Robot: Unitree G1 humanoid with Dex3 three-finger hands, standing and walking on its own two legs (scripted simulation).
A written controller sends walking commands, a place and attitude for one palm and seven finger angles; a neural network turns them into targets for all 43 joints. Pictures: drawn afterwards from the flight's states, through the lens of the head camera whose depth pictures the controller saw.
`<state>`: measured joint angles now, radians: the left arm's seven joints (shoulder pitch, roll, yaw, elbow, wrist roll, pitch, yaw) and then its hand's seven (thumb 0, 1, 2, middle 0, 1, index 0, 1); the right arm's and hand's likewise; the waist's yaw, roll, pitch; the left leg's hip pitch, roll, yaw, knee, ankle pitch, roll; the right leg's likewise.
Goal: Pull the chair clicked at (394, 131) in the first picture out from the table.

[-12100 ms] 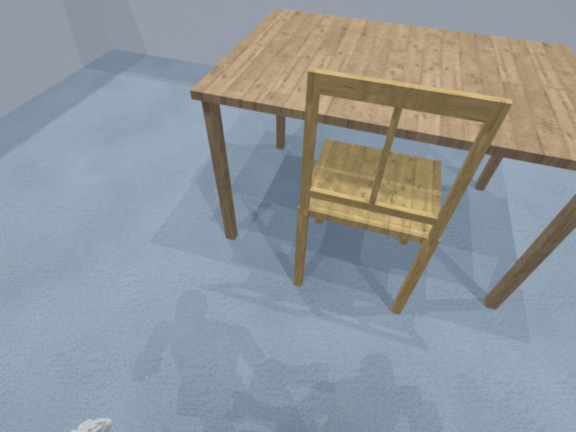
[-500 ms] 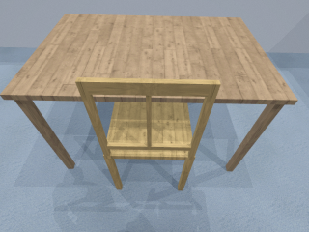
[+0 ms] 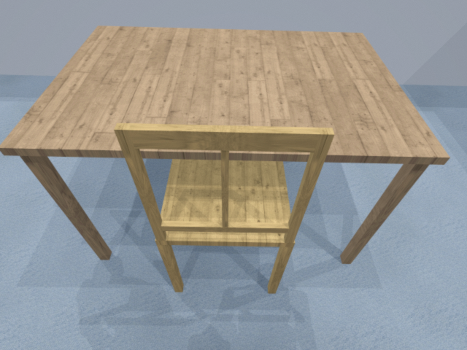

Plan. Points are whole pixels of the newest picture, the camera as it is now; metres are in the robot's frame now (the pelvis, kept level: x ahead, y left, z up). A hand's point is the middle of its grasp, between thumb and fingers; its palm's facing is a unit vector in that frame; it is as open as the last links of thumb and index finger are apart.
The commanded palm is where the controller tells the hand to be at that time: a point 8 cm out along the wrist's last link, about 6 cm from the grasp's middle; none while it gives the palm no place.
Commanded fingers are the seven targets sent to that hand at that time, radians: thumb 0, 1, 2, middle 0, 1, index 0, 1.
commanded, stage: look again from close up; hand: left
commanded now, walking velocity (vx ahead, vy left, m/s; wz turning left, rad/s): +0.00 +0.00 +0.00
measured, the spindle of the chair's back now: (225, 192) +0.48 +0.05 -0.08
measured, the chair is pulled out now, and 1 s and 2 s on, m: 0.00 0.00 0.00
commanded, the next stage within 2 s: raise the hand toward the chair's back in 0.16 s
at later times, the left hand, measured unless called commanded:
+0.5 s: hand (135, 304) +0.19 +0.18 -0.02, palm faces +0.19 -0.98 -0.02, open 7.9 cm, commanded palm +0.11 +0.23 -0.07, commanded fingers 0.00 0.60 0.77 -0.17 -0.25 -0.17 -0.25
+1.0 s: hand (136, 332) +0.16 +0.18 -0.07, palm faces +0.01 -1.00 -0.03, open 12.0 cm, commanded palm +0.13 +0.24 -0.06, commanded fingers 0.00 0.01 0.52 -0.11 -0.16 -0.11 -0.16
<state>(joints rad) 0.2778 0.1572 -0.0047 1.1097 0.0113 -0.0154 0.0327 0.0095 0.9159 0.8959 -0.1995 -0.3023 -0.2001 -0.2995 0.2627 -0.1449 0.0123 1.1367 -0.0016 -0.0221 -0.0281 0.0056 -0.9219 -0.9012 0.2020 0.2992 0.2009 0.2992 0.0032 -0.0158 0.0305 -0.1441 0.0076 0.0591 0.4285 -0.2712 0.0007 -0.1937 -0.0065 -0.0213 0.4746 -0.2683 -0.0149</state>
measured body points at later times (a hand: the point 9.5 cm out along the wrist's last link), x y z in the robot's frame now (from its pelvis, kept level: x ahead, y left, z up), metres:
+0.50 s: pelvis -0.03 +0.00 -0.03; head -0.01 +0.00 +0.42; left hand +0.18 +0.23 -0.01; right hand +0.12 -0.26 -0.12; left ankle -0.02 +0.12 -0.74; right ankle -0.01 -0.11 -0.74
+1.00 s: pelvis -0.05 -0.01 -0.11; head +0.03 +0.00 +0.34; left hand +0.16 +0.23 -0.06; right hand +0.15 -0.20 -0.20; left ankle -0.03 +0.12 -0.74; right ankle -0.01 -0.11 -0.74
